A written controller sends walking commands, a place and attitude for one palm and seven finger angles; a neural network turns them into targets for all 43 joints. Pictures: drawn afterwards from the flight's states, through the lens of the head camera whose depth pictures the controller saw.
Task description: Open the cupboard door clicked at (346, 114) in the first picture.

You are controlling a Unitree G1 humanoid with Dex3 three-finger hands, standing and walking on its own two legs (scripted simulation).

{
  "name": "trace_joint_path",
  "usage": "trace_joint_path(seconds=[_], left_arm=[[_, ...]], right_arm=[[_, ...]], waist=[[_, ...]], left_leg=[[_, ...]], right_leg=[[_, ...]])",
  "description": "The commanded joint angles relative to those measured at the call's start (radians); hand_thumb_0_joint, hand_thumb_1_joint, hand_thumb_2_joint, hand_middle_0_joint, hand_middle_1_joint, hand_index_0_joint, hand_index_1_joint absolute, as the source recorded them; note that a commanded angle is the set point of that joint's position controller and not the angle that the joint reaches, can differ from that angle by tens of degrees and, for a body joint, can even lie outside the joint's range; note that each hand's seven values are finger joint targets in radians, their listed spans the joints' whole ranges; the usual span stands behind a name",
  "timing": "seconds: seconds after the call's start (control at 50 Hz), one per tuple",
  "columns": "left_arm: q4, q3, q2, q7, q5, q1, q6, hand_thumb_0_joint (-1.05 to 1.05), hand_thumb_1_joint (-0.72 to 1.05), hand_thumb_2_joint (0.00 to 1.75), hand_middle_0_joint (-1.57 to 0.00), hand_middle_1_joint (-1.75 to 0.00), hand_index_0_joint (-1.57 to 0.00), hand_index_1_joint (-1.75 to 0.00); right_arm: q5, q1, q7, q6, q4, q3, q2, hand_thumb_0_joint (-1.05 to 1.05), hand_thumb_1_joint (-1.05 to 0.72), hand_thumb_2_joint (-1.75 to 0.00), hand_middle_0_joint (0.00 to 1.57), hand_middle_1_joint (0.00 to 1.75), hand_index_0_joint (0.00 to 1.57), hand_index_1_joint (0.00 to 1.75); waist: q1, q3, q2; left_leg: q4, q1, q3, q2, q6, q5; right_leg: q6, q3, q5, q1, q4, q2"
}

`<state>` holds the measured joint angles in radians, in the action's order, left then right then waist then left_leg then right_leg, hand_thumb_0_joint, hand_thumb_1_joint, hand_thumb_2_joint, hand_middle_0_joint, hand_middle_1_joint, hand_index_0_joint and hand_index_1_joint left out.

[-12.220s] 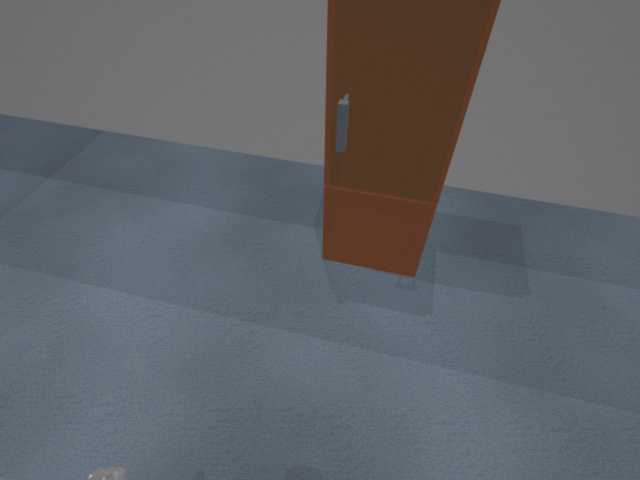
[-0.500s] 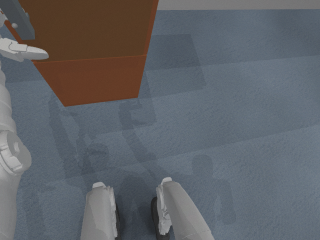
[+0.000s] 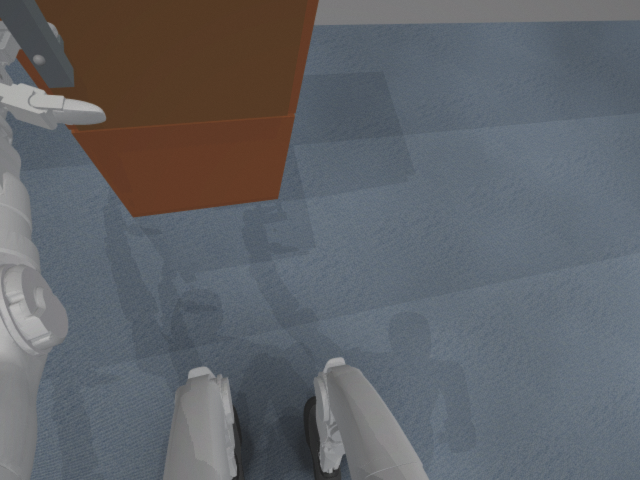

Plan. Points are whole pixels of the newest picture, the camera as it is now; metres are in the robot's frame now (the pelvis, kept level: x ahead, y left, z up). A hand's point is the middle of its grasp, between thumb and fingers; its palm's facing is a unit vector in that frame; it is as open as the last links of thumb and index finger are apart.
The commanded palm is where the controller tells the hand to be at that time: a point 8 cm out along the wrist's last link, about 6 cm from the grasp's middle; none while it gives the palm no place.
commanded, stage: close the thumb around the handle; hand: left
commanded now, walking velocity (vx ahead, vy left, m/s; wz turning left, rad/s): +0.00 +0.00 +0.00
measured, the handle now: (28, 9) +0.62 +0.25 +0.06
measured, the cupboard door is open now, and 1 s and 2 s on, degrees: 0 4 52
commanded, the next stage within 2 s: pull the door open along its arc in 0.62 s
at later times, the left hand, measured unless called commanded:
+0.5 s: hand (44, 59) +0.56 +0.24 +0.05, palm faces +0.12 -0.99 -0.02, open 6.8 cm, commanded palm +0.55 +0.25 +0.05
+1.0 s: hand (58, 77) +0.54 +0.22 +0.05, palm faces +0.12 -0.99 -0.01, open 6.6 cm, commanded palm +0.50 +0.24 +0.05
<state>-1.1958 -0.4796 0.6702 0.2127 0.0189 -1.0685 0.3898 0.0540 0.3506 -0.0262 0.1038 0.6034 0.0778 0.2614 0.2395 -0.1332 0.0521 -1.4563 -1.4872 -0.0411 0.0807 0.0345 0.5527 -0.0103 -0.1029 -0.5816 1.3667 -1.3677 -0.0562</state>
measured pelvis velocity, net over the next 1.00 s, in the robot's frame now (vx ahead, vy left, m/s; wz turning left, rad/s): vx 0.00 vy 0.00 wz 0.00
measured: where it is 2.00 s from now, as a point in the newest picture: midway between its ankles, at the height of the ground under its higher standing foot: (278, 462)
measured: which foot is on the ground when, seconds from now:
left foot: down 0.00-1.00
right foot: down 0.00-1.00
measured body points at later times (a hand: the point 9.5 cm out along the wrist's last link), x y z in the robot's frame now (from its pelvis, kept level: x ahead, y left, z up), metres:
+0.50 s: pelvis +0.00 +0.00 +0.00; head +0.20 +0.04 +0.40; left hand +0.55 +0.29 +0.06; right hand +0.00 -0.26 -0.10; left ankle +0.04 +0.10 -0.58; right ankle +0.03 -0.12 -0.58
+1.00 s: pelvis +0.00 +0.00 +0.01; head +0.19 +0.04 +0.42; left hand +0.53 +0.28 +0.06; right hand +0.00 -0.26 -0.10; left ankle +0.04 +0.10 -0.58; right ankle +0.03 -0.12 -0.58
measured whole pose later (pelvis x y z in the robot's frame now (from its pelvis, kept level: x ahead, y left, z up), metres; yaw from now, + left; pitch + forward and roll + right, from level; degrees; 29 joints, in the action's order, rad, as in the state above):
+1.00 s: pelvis +0.00 +0.00 +0.01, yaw +0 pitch +32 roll -6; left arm -1.09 -0.46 0.57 0.19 0.07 -0.94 0.41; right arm 0.04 0.36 -0.04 0.11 0.61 0.06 0.25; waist 0.21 -0.14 0.05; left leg -1.42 -1.43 -0.02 0.08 0.03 0.55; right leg -0.01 -0.08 -0.58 1.32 -1.34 -0.06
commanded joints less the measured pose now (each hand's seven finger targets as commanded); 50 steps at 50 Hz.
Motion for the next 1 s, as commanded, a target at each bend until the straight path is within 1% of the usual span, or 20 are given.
trace_joint_path(seconds=[0.0, 0.06, 0.08, 0.14, 0.18, 0.24, 0.28, 0.32, 0.34, 0.36, 0.4, 0.46, 0.52, 0.58, 0.64, 0.7, 0.72, 0.86, 0.94, 0.98], left_arm=[[0.223, -0.030, 0.267, 0.000, 0.017, -0.421, 0.074, 0.00, -0.22, 0.42, -0.32, -1.23, -0.32, -1.23], [0.266, -0.022, 0.249, 0.006, 0.023, -0.422, 0.081, 0.00, -0.05, 0.49, -0.33, -1.25, -0.33, -1.25], [0.251, -0.022, 0.246, 0.008, 0.022, -0.402, 0.078, 0.00, 0.00, 0.52, -0.34, -1.25, -0.34, -1.25], [0.217, 0.017, 0.199, 0.005, 0.020, -0.419, 0.067, 0.00, 0.17, 0.59, -0.35, -1.27, -0.35, -1.27], [0.229, 0.018, 0.205, 0.001, 0.019, -0.445, 0.073, 0.00, 0.28, 0.64, -0.36, -1.28, -0.36, -1.28], [0.201, -0.004, 0.239, -0.001, 0.017, -0.431, 0.070, 0.00, 0.45, 0.71, -0.37, -1.30, -0.37, -1.30], [0.188, 0.012, 0.213, 0.004, 0.018, -0.430, 0.072, 0.00, 0.56, 0.76, -0.38, -1.31, -0.38, -1.31], [0.173, -0.022, 0.269, 0.004, 0.016, -0.423, 0.068, 0.00, 0.68, 0.80, -0.38, -1.33, -0.38, -1.33], [0.192, 0.001, 0.244, 0.008, 0.016, -0.439, 0.068, 0.00, 0.73, 0.83, -0.39, -1.33, -0.39, -1.33], [0.203, -0.023, 0.267, 0.007, 0.014, -0.435, 0.075, 0.00, 0.79, 0.85, -0.39, -1.34, -0.39, -1.34], [0.208, -0.031, 0.277, 0.009, 0.017, -0.414, 0.074, 0.00, 0.90, 0.90, -0.40, -1.35, -0.40, -1.35], [0.235, -0.036, 0.272, 0.013, 0.022, -0.416, 0.077, 0.00, 0.90, 0.90, -0.40, -1.35, -0.40, -1.35], [0.196, -0.045, 0.297, 0.007, 0.020, -0.413, 0.058, 0.00, 0.90, 0.90, -0.40, -1.35, -0.40, -1.35], [0.219, -0.065, 0.324, 0.004, 0.013, -0.407, 0.064, 0.00, 0.90, 0.90, -0.40, -1.35, -0.40, -1.35], [0.232, -0.067, 0.312, -0.001, 0.019, -0.393, 0.066, 0.00, 0.90, 0.90, -0.40, -1.35, -0.40, -1.35], [0.225, -0.059, 0.305, -0.002, 0.016, -0.394, 0.070, 0.00, 0.90, 0.90, -0.40, -1.35, -0.40, -1.35], [0.247, -0.006, 0.247, -0.006, 0.016, -0.460, 0.074, 0.00, 0.90, 0.90, -0.40, -1.35, -0.40, -1.35], [0.284, -0.014, 0.186, -0.011, 0.040, -0.301, 0.091, 0.00, 0.90, 0.90, -0.40, -1.35, -0.40, -1.35], [0.304, 0.022, 0.098, -0.011, 0.063, -0.140, 0.083, 0.00, 0.90, 0.90, -0.40, -1.35, -0.40, -1.35], [0.319, 0.042, 0.047, -0.019, 0.072, -0.062, 0.087, 0.00, 0.90, 0.90, -0.40, -1.35, -0.40, -1.35]], right_arm=[[-0.003, 0.225, 0.016, -0.001, -0.008, -0.076, 0.212, 0.00, -0.90, -0.90, 0.20, 0.30, 0.20, 0.30], [-0.005, 0.222, 0.015, -0.004, -0.007, -0.080, 0.208, 0.00, -0.90, -0.90, 0.20, 0.30, 0.20, 0.30], [-0.006, 0.220, 0.015, -0.002, -0.005, -0.080, 0.210, 0.00, -0.90, -0.90, 0.20, 0.30, 0.20, 0.30], [-0.007, 0.221, 0.015, 0.000, 0.002, -0.080, 0.207, 0.00, -0.90, -0.90, 0.20, 0.30, 0.20, 0.30], [-0.003, 0.222, 0.016, -0.003, 0.008, -0.079, 0.208, 0.00, -0.90, -0.90, 0.20, 0.30, 0.20, 0.30], [-0.003, 0.223, 0.019, -0.003, 0.006, -0.076, 0.210, 0.00, -0.90, -0.90, 0.20, 0.30, 0.20, 0.30], [-0.003, 0.223, 0.018, -0.004, 0.006, -0.076, 0.208, 0.00, -0.90, -0.90, 0.20, 0.30, 0.20, 0.30], [-0.005, 0.222, 0.021, -0.002, -0.002, -0.071, 0.212, 0.00, -0.90, -0.90, 0.20, 0.30, 0.20, 0.30], [-0.004, 0.218, 0.020, -0.004, -0.004, -0.071, 0.206, 0.00, -0.90, -0.90, 0.20, 0.30, 0.20, 0.30], [-0.004, 0.221, 0.021, -0.006, -0.006, -0.073, 0.208, 0.00, -0.90, -0.90, 0.20, 0.30, 0.20, 0.30], [-0.005, 0.219, 0.020, -0.004, -0.009, -0.071, 0.207, 0.00, -0.90, -0.90, 0.20, 0.30, 0.20, 0.30], [-0.007, 0.223, 0.017, -0.003, -0.008, -0.075, 0.204, 0.00, -0.90, -0.90, 0.20, 0.30, 0.20, 0.30], [-0.009, 0.217, 0.022, 0.000, -0.012, -0.069, 0.211, 0.00, -0.90, -0.90, 0.20, 0.30, 0.20, 0.30], [-0.007, 0.217, 0.022, -0.002, -0.018, -0.068, 0.209, 0.00, -0.90, -0.90, 0.20, 0.30, 0.20, 0.30], [-0.007, 0.217, 0.020, -0.002, -0.022, -0.070, 0.205, 0.00, -0.90, -0.90, 0.20, 0.30, 0.20, 0.30], [-0.009, 0.213, 0.019, -0.002, -0.019, -0.070, 0.208, 0.00, -0.90, -0.90, 0.20, 0.30, 0.20, 0.30], [-0.007, 0.212, 0.018, -0.005, -0.011, -0.072, 0.203, 0.00, -0.90, -0.90, 0.20, 0.30, 0.20, 0.30], [-0.008, 0.211, 0.005, -0.009, -0.015, -0.087, 0.200, 0.00, -0.90, -0.90, 0.20, 0.30, 0.20, 0.30], [-0.021, 0.188, 0.000, -0.001, -0.032, -0.096, 0.189, 0.00, -0.90, -0.90, 0.20, 0.30, 0.20, 0.30], [-0.026, 0.176, -0.006, -0.001, -0.040, -0.101, 0.184, 0.00, -0.90, -0.90, 0.20, 0.30, 0.20, 0.30]], waist=[[0.004, -0.606, 0.231], [-0.004, -0.644, 0.272], [-0.005, -0.644, 0.255], [0.015, -0.587, 0.229], [0.018, -0.601, 0.245], [0.018, -0.586, 0.206], [0.020, -0.585, 0.228], [0.013, -0.573, 0.198], [0.018, -0.589, 0.215], [0.006, -0.602, 0.240], [0.000, -0.623, 0.225], [-0.004, -0.634, 0.247], [0.006, -0.582, 0.200], [-0.011, -0.626, 0.232], [-0.016, -0.627, 0.222], [-0.007, -0.610, 0.213], [0.019, -0.608, 0.223], [-0.035, -0.662, 0.228], [-0.057, -0.619, 0.156], [-0.072, -0.602, 0.157]], left_leg=[[0.135, 0.640, -0.085, -0.011, 0.000, -0.442], [0.135, 0.680, -0.084, -0.012, -0.002, -0.470], [0.137, 0.687, -0.087, -0.011, -0.004, -0.473], [0.142, 0.661, -0.089, -0.012, -0.002, -0.429], [0.137, 0.669, -0.089, -0.012, -0.001, -0.440], [0.131, 0.620, -0.080, -0.014, 0.004, -0.424], [0.129, 0.634, -0.083, -0.014, 0.002, -0.435], [0.126, 0.585, -0.074, -0.015, 0.006, -0.407], [0.121, 0.584, -0.068, -0.017, 0.009, -0.413], [0.122, 0.612, -0.075, -0.015, 0.004, -0.432], [0.119, 0.609, -0.070, -0.015, 0.005, -0.453], [0.120, 0.636, -0.076, -0.014, 0.003, -0.476], [0.121, 0.569, -0.068, -0.013, 0.008, -0.413], [0.121, 0.590, -0.068, -0.015, 0.005, -0.440], [0.124, 0.589, -0.063, -0.015, 0.005, -0.440], [0.128, 0.593, -0.069, -0.012, 0.003, -0.430], [0.128, 0.606, -0.075, -0.012, 0.004, -0.421], [0.156, 0.677, -0.074, -0.017, -0.005, -0.463], [0.185, 0.647, -0.051, -0.026, -0.005, -0.444], [0.202, 0.661, -0.050, -0.028, -0.010, -0.448]], right_leg=[[-0.018, 0.038, 0.299, -0.139, 0.154, -0.015], [-0.021, 0.043, 0.316, -0.139, 0.151, -0.015], [-0.020, 0.039, 0.316, -0.136, 0.152, -0.014], [-0.017, 0.036, 0.286, -0.117, 0.164, -0.015], [-0.019, 0.037, 0.292, -0.108, 0.159, -0.014], [-0.016, 0.043, 0.297, -0.144, 0.164, -0.016], [-0.018, 0.040, 0.298, -0.121, 0.158, -0.016], [-0.015, 0.046, 0.289, -0.151, 0.160, -0.017], [-0.014, 0.050, 0.301, -0.159, 0.160, -0.017], [-0.019, 0.047, 0.305, -0.144, 0.150, -0.016], [-0.016, 0.048, 0.328, -0.172, 0.150, -0.017], [-0.019, 0.046, 0.341, -0.164, 0.143, -0.017], [-0.011, 0.048, 0.306, -0.169, 0.155, -0.017], [-0.014, 0.049, 0.323, -0.184, 0.144, -0.015], [-0.012, 0.052, 0.329, -0.202, 0.151, -0.017], [-0.012, 0.048, 0.313, -0.178, 0.150, -0.017], [-0.011, 0.048, 0.304, -0.157, 0.156, -0.017], [-0.019, 0.045, 0.331, -0.192, 0.158, -0.016], [-0.013, 0.049, 0.358, -0.262, 0.185, -0.014], [-0.015, 0.044, 0.358, -0.258, 0.187, -0.011]])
